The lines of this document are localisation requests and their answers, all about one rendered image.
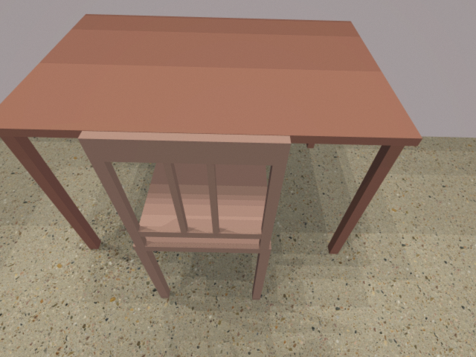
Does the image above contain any chair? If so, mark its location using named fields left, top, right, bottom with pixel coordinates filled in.
left=78, top=131, right=291, bottom=300

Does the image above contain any table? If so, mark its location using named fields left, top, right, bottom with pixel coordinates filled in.
left=0, top=14, right=422, bottom=254

